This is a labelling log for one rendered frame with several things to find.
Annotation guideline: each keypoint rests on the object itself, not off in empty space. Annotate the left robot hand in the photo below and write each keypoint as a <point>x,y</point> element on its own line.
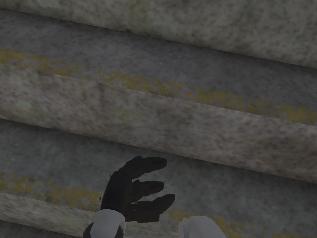
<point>121,191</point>

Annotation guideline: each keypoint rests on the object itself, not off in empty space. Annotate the right robot thigh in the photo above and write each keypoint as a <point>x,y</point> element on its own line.
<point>199,227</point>

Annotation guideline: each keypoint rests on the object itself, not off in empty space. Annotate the robot left forearm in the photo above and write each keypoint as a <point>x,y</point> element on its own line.
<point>106,223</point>

